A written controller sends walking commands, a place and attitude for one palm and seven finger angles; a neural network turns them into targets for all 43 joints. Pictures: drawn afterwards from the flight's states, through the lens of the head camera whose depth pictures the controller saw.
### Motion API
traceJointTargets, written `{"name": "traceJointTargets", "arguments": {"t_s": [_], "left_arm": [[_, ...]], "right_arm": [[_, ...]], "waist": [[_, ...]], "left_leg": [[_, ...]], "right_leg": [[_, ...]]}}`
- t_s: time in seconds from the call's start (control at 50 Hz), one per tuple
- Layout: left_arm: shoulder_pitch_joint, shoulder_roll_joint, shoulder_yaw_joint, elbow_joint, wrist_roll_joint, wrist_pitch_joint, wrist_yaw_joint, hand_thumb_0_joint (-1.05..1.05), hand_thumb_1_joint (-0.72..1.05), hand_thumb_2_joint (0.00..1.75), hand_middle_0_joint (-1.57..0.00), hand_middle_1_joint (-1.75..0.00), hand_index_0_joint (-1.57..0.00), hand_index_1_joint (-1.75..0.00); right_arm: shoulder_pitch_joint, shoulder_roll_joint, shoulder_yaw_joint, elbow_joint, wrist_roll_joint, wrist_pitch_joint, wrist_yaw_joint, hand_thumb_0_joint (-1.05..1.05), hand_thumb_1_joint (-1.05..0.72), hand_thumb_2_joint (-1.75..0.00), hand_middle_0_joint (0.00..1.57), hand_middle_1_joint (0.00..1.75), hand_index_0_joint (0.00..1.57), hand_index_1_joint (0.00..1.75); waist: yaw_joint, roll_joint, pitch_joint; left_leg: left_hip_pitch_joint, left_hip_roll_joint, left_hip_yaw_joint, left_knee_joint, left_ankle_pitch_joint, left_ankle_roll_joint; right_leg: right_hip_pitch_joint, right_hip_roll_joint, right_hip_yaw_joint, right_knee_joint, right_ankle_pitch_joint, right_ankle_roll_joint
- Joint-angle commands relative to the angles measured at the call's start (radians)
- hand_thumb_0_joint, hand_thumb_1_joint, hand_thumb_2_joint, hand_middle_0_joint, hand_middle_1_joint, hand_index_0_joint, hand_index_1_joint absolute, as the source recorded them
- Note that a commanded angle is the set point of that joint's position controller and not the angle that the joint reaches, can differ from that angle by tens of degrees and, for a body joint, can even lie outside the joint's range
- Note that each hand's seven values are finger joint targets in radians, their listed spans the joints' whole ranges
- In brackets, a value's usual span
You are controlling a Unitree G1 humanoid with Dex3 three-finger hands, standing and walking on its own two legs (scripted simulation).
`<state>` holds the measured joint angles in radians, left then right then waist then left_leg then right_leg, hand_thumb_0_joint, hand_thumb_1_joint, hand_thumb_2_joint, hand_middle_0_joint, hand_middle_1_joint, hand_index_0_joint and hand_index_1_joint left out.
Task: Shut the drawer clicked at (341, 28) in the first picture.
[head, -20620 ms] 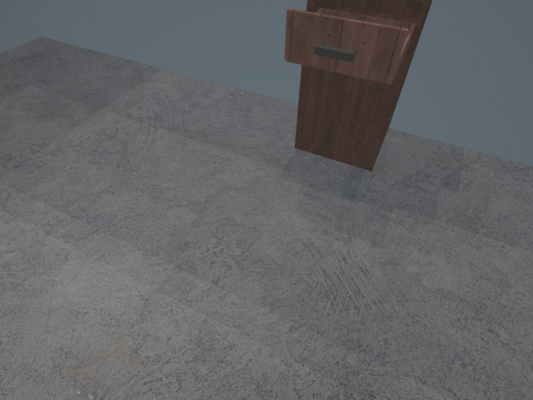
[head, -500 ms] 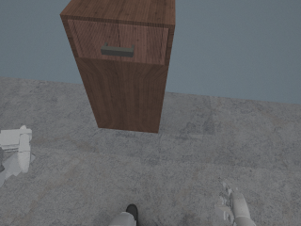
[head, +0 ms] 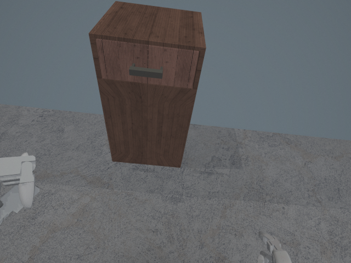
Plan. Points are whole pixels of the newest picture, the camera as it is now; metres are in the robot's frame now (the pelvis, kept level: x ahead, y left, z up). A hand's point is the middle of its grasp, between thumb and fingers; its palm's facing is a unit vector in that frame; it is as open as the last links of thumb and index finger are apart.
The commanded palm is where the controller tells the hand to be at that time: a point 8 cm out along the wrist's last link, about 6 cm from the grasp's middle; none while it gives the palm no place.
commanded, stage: stop stepping back and stand still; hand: left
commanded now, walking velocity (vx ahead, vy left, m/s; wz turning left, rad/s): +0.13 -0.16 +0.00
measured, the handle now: (146, 69) +0.84 +0.20 +0.00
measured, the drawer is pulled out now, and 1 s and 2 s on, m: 0.00 0.00 0.00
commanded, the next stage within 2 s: let the arm hang, fingers relaxed in 1.04 s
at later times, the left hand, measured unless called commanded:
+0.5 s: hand (9, 210) +0.14 +0.26 +0.17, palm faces +0.42 -0.83 -0.37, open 3.3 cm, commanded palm +0.08 +0.30 +0.19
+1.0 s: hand (39, 189) +0.18 +0.24 +0.17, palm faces +0.33 -0.81 -0.49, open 3.3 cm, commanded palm +0.11 +0.29 +0.19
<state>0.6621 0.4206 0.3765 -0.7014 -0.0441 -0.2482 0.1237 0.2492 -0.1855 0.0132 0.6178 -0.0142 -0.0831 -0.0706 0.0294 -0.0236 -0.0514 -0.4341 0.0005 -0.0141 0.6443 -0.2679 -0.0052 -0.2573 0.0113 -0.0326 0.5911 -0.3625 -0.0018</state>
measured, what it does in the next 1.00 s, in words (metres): steps on the spot: right foot, then left foot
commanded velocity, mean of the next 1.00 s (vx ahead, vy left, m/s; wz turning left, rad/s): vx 0.06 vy -0.03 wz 0.00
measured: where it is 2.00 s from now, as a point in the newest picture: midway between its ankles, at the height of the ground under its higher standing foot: outside the picture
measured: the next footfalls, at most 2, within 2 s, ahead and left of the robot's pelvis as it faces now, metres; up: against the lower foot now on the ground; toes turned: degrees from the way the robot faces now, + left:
right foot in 0.28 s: -0.01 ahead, -0.08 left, +0.00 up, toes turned -3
left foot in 0.44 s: +0.03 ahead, +0.12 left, +0.00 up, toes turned +2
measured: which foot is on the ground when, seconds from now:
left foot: down 0.00-0.28, up 0.30-0.42, down 0.44-1.00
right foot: down 0.00-0.00, up 0.02-0.26, down 0.28-1.00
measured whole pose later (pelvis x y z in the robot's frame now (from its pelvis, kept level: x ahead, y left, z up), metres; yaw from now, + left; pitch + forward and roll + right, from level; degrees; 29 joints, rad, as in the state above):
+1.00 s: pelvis -0.02 +0.00 +0.01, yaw +0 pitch +1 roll +0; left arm 0.63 0.39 0.35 -0.56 -0.03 -0.21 0.14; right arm 0.17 -0.20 0.01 0.61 0.01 -0.09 -0.07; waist -0.01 0.00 0.04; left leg -0.26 0.00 0.03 0.50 -0.25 0.00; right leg -0.19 0.02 -0.06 0.49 -0.31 -0.04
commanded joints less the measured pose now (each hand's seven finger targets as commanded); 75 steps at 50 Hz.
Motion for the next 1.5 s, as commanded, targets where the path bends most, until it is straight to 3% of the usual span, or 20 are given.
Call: {"name": "traceJointTargets", "arguments": {"t_s": [0.0, 0.06, 0.2, 0.28, 0.38, 0.4, 0.44, 0.48, 0.58, 0.64, 0.66, 0.72, 0.78, 0.88, 1.1, 1.12, 1.16, 1.24, 1.32, 1.48], "left_arm": [[-0.173, 0.127, 0.102, -0.022, 0.004, -0.042, 0.039, 0.0, 0.9, 0.9, -1.4, -1.6, -1.4, -1.6], [-0.099, 0.135, 0.104, -0.141, 0.01, -0.032, 0.035, 0.0, 0.9, 0.9, -1.4, -1.6, -1.4, -1.6], [0.078, 0.143, 0.102, -0.146, 0.002, 0.029, 0.038, 0.0, 0.9, 0.9, -1.4, -1.6, -1.4, -1.6], [-0.094, 0.179, 0.155, -0.12, -0.022, 0.03, 0.05, 0.0, 0.9, 0.9, -1.4, -1.6, -1.4, -1.6], [-0.148, 0.1, 0.062, -0.028, 0.008, 0.024, 0.051, 0.0, 0.9, 0.9, -1.4, -1.6, -1.4, -1.6], [-0.137, 0.1, 0.062, -0.04, 0.011, 0.012, 0.053, 0.0, 0.9, 0.9, -1.4, -1.6, -1.4, -1.6], [-0.159, 0.113, 0.075, -0.117, 0.018, -0.016, 0.053, 0.0, 0.9, 0.9, -1.4, -1.6, -1.4, -1.6], [-0.164, 0.14, 0.109, -0.116, 0.034, -0.022, 0.048, 0.0, 0.9, 0.9, -1.4, -1.6, -1.4, -1.6], [-0.007, 0.12, 0.109, -0.078, 0.027, -0.016, 0.044, 0.0, 0.9, 0.9, -1.4, -1.6, -1.4, -1.6], [-0.043, 0.123, 0.115, -0.038, 0.005, -0.014, 0.039, 0.0, 0.9, 0.9, -1.4, -1.6, -1.4, -1.6], [-0.057, 0.119, 0.116, -0.042, 0.002, -0.009, 0.045, 0.0, 0.9, 0.9, -1.4, -1.6, -1.4, -1.6], [-0.033, 0.107, 0.106, -0.011, 0.001, -0.017, 0.052, 0.0, 0.9, 0.9, -1.4, -1.6, -1.4, -1.6], [-0.046, 0.113, 0.094, -0.03, 0.001, -0.027, 0.047, 0.0, 0.9, 0.9, -1.4, -1.6, -1.4, -1.6], [-0.03, 0.131, 0.107, -0.074, 0.01, -0.034, 0.04, 0.0, 0.9, 0.9, -1.4, -1.6, -1.4, -1.6], [0.034, 0.113, 0.11, -0.038, -0.014, -0.021, 0.038, 0.0, 0.9, 0.9, -1.4, -1.6, -1.4, -1.6], [-0.178, 0.023, -0.279, 0.776, 0.088, 0.126, -0.105, 0.0, 0.9, 0.9, -1.4, -1.6, -1.4, -1.6], [-0.219, -0.033, -0.269, 0.84, 0.08, 0.214, -0.123, 0.0, 0.9, 0.9, -1.32, -1.51, -1.32, -1.51], [-0.367, -0.003, -0.289, 1.077, 0.079, 0.225, -0.123, 0.0, 0.9, 0.9, -1.16, -1.34, -1.16, -1.34], [-0.436, -0.03, -0.324, 1.342, 0.065, 0.251, -0.109, 0.0, 0.9, 0.9, -1.0, -1.17, -1.0, -1.17], [-0.379, -0.083, -0.338, 1.675, 0.056, 0.245, -0.105, 0.0, 0.9, 0.9, -0.68, -0.82, -0.68, -0.82]], "right_arm": [[-0.091, -0.136, -0.045, -0.119, 0.009, -0.125, -0.032, 0.0, -0.9, -0.9, 0.2, 0.3, 0.2, 0.3], [-0.125, -0.121, -0.042, -0.145, -0.002, -0.122, -0.004, 0.0, -0.9, -0.9, 0.2, 0.3, 0.2, 0.3], [-0.131, -0.127, -0.044, -0.174, -0.018, -0.056, 0.003, 0.0, -0.9, -0.9, 0.2, 0.3, 0.2, 0.3], [-0.106, -0.118, -0.057, -0.129, -0.007, -0.025, -0.016, 0.0, -0.9, -0.9, 0.2, 0.3, 0.2, 0.3], [-0.13, -0.137, -0.049, -0.114, 0.009, -0.053, -0.034, 0.0, -0.9, -0.9, 0.2, 0.3, 0.2, 0.3], [-0.121, -0.143, -0.047, -0.117, 0.009, -0.066, -0.039, 0.0, -0.9, -0.9, 0.2, 0.3, 0.2, 0.3], [-0.124, -0.163, -0.046, -0.137, 0.008, -0.083, -0.037, 0.0, -0.9, -0.9, 0.2, 0.3, 0.2, 0.3], [-0.119, -0.126, -0.038, -0.132, -0.001, -0.096, -0.029, 0.0, -0.9, -0.9, 0.2, 0.3, 0.2, 0.3], [-0.113, -0.131, -0.044, -0.146, 0.005, -0.086, -0.003, 0.0, -0.9, -0.9, 0.2, 0.3, 0.2, 0.3], [-0.098, -0.127, -0.062, -0.136, 0.009, -0.062, 0.001, 0.0, -0.9, -0.9, 0.2, 0.3, 0.2, 0.3], [-0.094, -0.133, -0.067, -0.129, 0.015, -0.058, 0.002, 0.0, -0.9, -0.9, 0.2, 0.3, 0.2, 0.3], [-0.099, -0.111, -0.044, -0.118, 0.019, -0.063, -0.003, 0.0, -0.9, -0.9, 0.2, 0.3, 0.2, 0.3], [-0.127, -0.133, -0.049, -0.128, 0.02, -0.074, -0.017, 0.0, -0.9, -0.9, 0.2, 0.3, 0.2, 0.3], [-0.123, -0.122, -0.044, -0.146, 0.024, -0.065, -0.01, 0.0, -0.9, -0.9, 0.2, 0.3, 0.2, 0.3], [-0.136, -0.13, -0.053, -0.178, 0.027, -0.026, -0.011, 0.0, -0.9, -0.9, 0.2, 0.3, 0.2, 0.3], [-0.198, -0.329, -0.104, 0.048, 0.029, -0.079, 0.086, 0.0, -0.9, -0.9, 0.2, 0.3, 0.2, 0.3], [-0.091, -0.239, -0.095, 0.043, 0.021, -0.004, 0.081, 0.0, -0.9, -0.9, 0.2, 0.3, 0.2, 0.3], [-0.1, -0.246, -0.071, 0.063, -0.002, 0.041, 0.07, 0.0, -0.9, -0.9, 0.2, 0.3, 0.2, 0.3], [-0.108, -0.202, -0.042, 0.157, -0.015, 0.076, 0.067, 0.0, -0.9, -0.9, 0.2, 0.3, 0.2, 0.3], [-0.014, -0.131, -0.032, 0.341, -0.011, 0.094, 0.046, 0.0, -0.9, -0.9, 0.2, 0.3, 0.2, 0.3]], "waist": [[-0.049, 0.258, 0.017], [-0.03, 0.209, -0.057], [-0.031, 0.191, -0.039], [-0.046, -0.15, -0.019], [-0.062, 0.005, 0.111], [-0.058, 0.075, 0.109], [-0.049, 0.278, 0.115], [-0.05, 0.284, 0.119], [-0.029, 0.137, 0.036], [-0.043, -0.112, 0.038], [-0.045, -0.127, 0.049], [-0.051, -0.053, 0.01], [-0.032, 0.036, -0.017], [-0.031, 0.067, -0.102], [-0.038, 0.065, -0.063], [-0.067, 0.088, 0.012], [-0.045, 0.001, -0.078], [-0.039, -0.206, -0.03], [-0.03, 0.056, 0.039], [-0.03, 0.168, 0.059]], "left_leg": [[0.157, 0.27, -0.446, -0.554, -0.34, 0.072], [0.194, 0.247, -0.39, -0.594, -0.382, -0.014], [0.058, 0.1, -0.075, -0.45, -0.215, -0.029], [0.06, 0.019, -0.003, 0.175, -0.029, -0.012], [0.184, 0.053, 0.05, -0.062, -0.083, 0.034], [0.212, 0.066, 0.009, -0.177, -0.125, 0.054], [0.196, 0.232, -0.303, -0.376, -0.282, 0.132], [0.042, 0.311, -0.479, -0.563, -0.513, 0.168], [-0.024, 0.145, -0.104, -0.334, -0.2, 0.068], [0.045, 0.017, 0.013, 0.05, -0.086, 0.006], [0.049, 0.02, 0.009, 0.133, -0.051, 0.005], [0.093, 0.044, 0.011, -0.061, 0.004, 0.019], [0.263, 0.101, -0.019, -0.211, 0.298, 0.046], [0.301, 0.109, -0.037, -0.157, 0.585, 0.047], [0.244, 0.085, -0.028, -0.197, 0.342, 0.029], [0.174, 0.114, -0.048, -0.045, 0.417, 0.041], [0.187, 0.119, -0.074, -0.068, 0.33, 0.051], [0.154, 0.076, -0.094, -0.073, 0.237, 0.065], [0.138, 0.09, -0.126, -0.206, 0.232, 0.063], [0.158, 0.084, -0.113, -0.297, -0.007, 0.05]], "right_leg": [[-0.13, 0.028, 0.058, 0.199, -0.152, 0.008], [-0.078, 0.032, 0.07, 0.218, -0.1, -0.003], [0.214, 0.049, -0.042, -0.229, -0.081, -0.047], [-0.065, -0.313, 0.328, -0.42, -0.291, -0.22], [-0.197, -0.222, 0.152, -0.262, -0.305, -0.134], [-0.185, -0.167, 0.114, -0.177, -0.262, -0.105], [-0.214, -0.02, 0.011, 0.047, -0.162, -0.021], [-0.14, 0.0, 0.021, 0.302, -0.158, -0.018], [0.173, -0.028, 0.012, -0.172, -0.017, -0.026], [-0.044, -0.253, 0.36, -0.398, -0.249, -0.137], [-0.069, -0.287, 0.391, -0.409, -0.207, -0.16], [0.066, -0.238, 0.21, -0.245, 0.242, -0.124], [0.055, -0.114, 0.086, -0.152, 0.371, -0.009], [0.14, -0.081, 0.043, -0.101, 0.577, 0.007], [0.118, -0.094, 0.078, -0.191, 0.433, -0.009], [-0.031, -0.169, 0.017, -0.041, 0.51, -0.033], [-0.03, -0.136, 0.057, -0.063, 0.344, -0.036], [-0.003, -0.167, 0.086, -0.12, 0.347, -0.078], [0.039, -0.122, 0.068, -0.141, 0.175, -0.058], [0.089, -0.114, 0.074, -0.282, 0.034, -0.067]]}}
